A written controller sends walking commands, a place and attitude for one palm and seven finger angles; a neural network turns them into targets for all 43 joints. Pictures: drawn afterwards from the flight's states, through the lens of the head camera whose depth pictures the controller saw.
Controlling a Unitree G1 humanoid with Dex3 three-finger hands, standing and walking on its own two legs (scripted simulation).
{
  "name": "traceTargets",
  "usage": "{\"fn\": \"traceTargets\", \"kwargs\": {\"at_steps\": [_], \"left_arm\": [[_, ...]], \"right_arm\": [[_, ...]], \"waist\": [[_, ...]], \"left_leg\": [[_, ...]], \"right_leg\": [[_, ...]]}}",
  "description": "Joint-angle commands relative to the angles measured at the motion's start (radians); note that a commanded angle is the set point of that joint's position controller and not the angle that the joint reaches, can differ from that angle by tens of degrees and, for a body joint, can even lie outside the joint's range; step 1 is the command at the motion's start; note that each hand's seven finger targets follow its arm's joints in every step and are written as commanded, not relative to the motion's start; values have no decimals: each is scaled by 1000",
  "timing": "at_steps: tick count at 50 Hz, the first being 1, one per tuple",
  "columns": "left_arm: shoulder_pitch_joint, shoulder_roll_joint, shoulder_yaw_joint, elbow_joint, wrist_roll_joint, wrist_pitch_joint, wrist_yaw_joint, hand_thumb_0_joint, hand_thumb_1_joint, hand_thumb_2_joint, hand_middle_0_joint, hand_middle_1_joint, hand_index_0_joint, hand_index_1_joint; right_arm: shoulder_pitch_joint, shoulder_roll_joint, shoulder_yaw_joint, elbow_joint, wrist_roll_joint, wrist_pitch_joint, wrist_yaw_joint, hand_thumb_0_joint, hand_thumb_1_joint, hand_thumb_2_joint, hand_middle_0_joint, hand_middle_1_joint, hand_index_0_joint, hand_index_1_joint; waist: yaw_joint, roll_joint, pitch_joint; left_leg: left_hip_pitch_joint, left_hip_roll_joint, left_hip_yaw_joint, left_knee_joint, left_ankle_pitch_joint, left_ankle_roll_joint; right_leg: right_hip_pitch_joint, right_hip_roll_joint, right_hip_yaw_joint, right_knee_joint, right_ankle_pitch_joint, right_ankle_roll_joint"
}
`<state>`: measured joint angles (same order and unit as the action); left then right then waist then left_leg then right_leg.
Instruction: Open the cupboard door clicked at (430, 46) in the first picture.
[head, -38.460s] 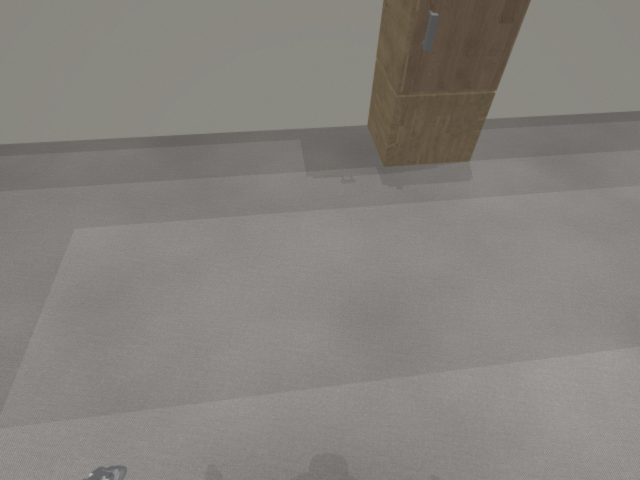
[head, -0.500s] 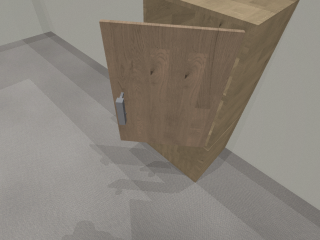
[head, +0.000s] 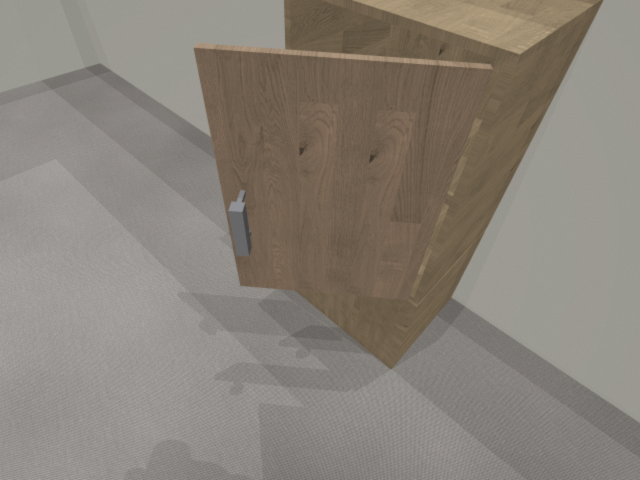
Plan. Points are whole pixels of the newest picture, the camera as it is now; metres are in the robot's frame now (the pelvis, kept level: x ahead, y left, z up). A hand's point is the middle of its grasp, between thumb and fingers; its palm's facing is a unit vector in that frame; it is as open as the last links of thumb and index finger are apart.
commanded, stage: shuffle to correct the standing spot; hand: left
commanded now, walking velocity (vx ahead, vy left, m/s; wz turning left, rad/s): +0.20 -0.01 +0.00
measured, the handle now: (243, 222) +0.59 +0.20 -0.09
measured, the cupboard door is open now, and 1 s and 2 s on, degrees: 39 39 39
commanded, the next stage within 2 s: come to a stop and stand still in 0.02 s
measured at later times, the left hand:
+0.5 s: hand out of the picture +0.04 +0.17 -0.19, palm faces +0.03 -0.98 -0.20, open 7.3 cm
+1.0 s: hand out of the picture +0.05 +0.23 -0.16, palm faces +0.00 -0.96 -0.28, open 7.4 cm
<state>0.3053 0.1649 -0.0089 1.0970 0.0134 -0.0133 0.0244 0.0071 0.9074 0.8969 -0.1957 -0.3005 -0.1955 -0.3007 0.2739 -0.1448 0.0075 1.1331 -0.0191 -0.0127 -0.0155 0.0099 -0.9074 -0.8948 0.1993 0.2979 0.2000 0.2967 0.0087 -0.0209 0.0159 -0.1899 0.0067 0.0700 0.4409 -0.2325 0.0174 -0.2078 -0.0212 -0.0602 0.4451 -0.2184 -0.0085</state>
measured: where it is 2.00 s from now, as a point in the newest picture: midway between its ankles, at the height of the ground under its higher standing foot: outside the picture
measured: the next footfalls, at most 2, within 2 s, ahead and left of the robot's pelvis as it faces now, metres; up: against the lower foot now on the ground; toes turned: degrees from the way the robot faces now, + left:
none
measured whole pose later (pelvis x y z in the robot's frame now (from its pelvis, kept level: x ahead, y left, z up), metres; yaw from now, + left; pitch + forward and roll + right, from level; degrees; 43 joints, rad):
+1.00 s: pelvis -0.03 +0.01 -0.01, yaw +0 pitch -2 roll +0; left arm 0.23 0.26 0.00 0.94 0.02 0.00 0.01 0.01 0.90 0.90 -0.20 -0.30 -0.20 -0.30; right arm 0.22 -0.24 -0.02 0.97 -0.03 0.00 0.01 0.01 -0.90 -0.89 0.20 0.30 0.20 0.30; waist 0.00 0.00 0.00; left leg -0.25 0.00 0.08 0.52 -0.23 0.04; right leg -0.26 -0.03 -0.05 0.51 -0.21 0.01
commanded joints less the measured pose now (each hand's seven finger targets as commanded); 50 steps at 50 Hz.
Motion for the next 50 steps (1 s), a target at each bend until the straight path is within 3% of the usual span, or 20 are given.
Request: {"fn": "traceTargets", "kwargs": {"at_steps": [1, 4, 6, 8, 10, 12, 14, 17, 26, 27, 28, 30, 32, 34, 36, 40, 45, 50], "left_arm": [[83, 84, 30, -33, 9, -3, -2, 0, 900, 900, -200, -300, -200, -300], [98, 75, 36, -38, 9, -8, -7, 0, 900, 900, -200, -300, -200, -300], [115, 67, 38, -37, 8, -16, -9, 0, 900, 900, -200, -300, -200, -300], [116, 46, 33, -32, 9, -20, -5, 0, 900, 900, -200, -300, -200, -300], [133, 39, 29, -17, 5, -25, 5, 0, 900, 900, -200, -300, -200, -300], [148, 40, 25, -2, 0, -26, 16, 0, 900, 900, -200, -300, -200, -300], [147, 74, 30, -10, -4, -28, 24, 0, 900, 900, -200, -300, -200, -300], [128, 87, 41, -41, -1, -16, 32, 0, 900, 900, -200, -300, -200, -300], [49, 87, 45, -96, 3, 5, 26, 0, 900, 900, -200, -300, -200, -300], [23, 241, 29, -157, 13, 6, 28, 0, 900, 900, -200, -300, -200, -300], [32, 154, 41, -181, 9, 11, 31, 0, 900, 900, -200, -300, -200, -300], [11, 155, 41, -210, 8, 5, 27, 0, 900, 900, -200, -300, -200, -300], [-8, 170, 41, -227, 7, 0, 23, 0, 900, 900, -200, -300, -200, -300], [-46, 195, 52, -244, 8, -1, 20, 0, 900, 900, -200, -300, -200, -300], [-59, 203, 54, -252, 7, -4, 16, 0, 900, 900, -200, -300, -200, -300], [-62, 215, 52, -242, 7, -4, 9, 0, 900, 900, -200, -300, -200, -300], [-75, 236, 51, -227, 8, -5, 2, 0, 900, 900, -200, -300, -200, -300], [-84, 260, 51, -203, 9, -11, -3, 0, 900, 900, -200, -300, -200, -300]], "right_arm": [[67, -99, -21, -33, -4, -4, -2, 0, -900, -900, 200, 300, 200, 300], [86, -93, -24, -40, -3, -11, -2, 0, -900, -900, 200, 300, 200, 300], [99, -91, -24, -41, 0, -22, -4, 0, -900, -900, 200, 300, 200, 300], [111, -83, -18, -34, 4, -32, -9, 0, -900, -900, 200, 300, 200, 300], [128, -77, -13, -19, 8, -41, -22, 0, -900, -900, 200, 300, 200, 300], [121, -59, -11, -13, 11, -41, -35, 0, -900, -900, 200, 300, 200, 300], [121, -71, -19, -22, 17, -33, -43, 0, -900, -900, 200, 300, 200, 300], [105, -70, -37, -42, 18, -18, -46, 0, -900, -900, 200, 300, 200, 300], [39, -73, -46, -84, 8, 1, -28, 0, -900, -900, 200, 300, 200, 300], [-29, -199, -49, -178, 0, 0, -18, 0, -900, -900, 200, 300, 200, 300], [-54, -161, -68, -199, -1, -13, -11, 0, -900, -900, 200, 300, 200, 300], [-24, -140, -70, -222, -2, -6, -9, 0, -900, -900, 200, 300, 200, 300], [-3, -126, -61, -235, -7, 2, -3, 0, -900, -900, 200, 300, 200, 300], [-4, -151, -70, -242, -7, 1, -1, 0, -900, -900, 200, 300, 200, 300], [-20, -178, -73, -250, -8, -7, 1, 0, -900, -900, 200, 300, 200, 300], [-62, -223, -71, -258, -8, -13, 4, 0, -900, -900, 200, 300, 200, 300], [-82, -255, -70, -247, -8, -13, 9, 0, -900, -900, 200, 300, 200, 300], [-89, -280, -73, -220, -5, -13, 13, 0, -900, -900, 200, 300, 200, 300]], "waist": [[0, 19, 129], [-4, 29, 144], [-2, 35, 118], [-3, 39, 106], [-1, 50, 30], [-1, 21, 23], [-6, 2, -20], [-6, 9, -32], [-5, 0, -47], [-18, 58, 56], [6, 27, -9], [-16, 22, -68], [-27, -56, -49], [-40, -28, 16], [-32, 33, 22], [-11, 69, 30], [-9, 41, 33], [-14, 18, 30]], "left_leg": [[-127, 78, -109, -111, -292, 20], [-128, 85, -117, -99, -285, 32], [-105, 99, -123, -89, -231, 42], [-69, 113, -122, -70, -14, 47], [10, 118, -89, -10, 329, 42], [35, 106, -69, 32, 548, 23], [54, 99, -59, 33, 565, 7], [59, 99, -43, 57, 579, 4], [21, 101, -69, 35, 300, 9], [-36, 70, -104, -40, 197, -2], [-64, 101, -111, 38, 136, 9], [-65, 72, -95, 74, 72, 11], [-79, 47, -71, 100, 14, 15], [-93, 47, -79, 88, 0, 16], [-101, 73, -109, 41, 36, 28], [-148, 101, -143, -46, -30, 39], [-155, 98, -154, -101, -147, 36], [-130, 94, -157, -123, -183, 34]], "right_leg": [[-75, -82, 125, -94, -310, -47], [-86, -74, 120, -64, -284, -57], [-68, -71, 103, -29, -212, -62], [-51, -62, 76, 16, -20, -52], [5, -69, 55, 58, 202, -37], [41, -90, 77, 46, 470, -27], [86, -113, 84, 62, 661, -23], [72, -123, 92, 104, 717, -23], [17, -120, 131, 62, 351, -44], [-3, -67, 100, 36, 134, -22], [-38, -79, 122, 51, 15, -21], [-30, -108, 163, 18, 21, -51], [-51, -124, 194, -22, -30, -67], [-122, -123, 193, -39, -100, -69], [-112, -90, 151, -6, -65, -55], [-59, -61, 104, 15, -49, -33], [-44, -71, 113, -20, -91, -29], [-62, -87, 133, -70, -150, -27]]}}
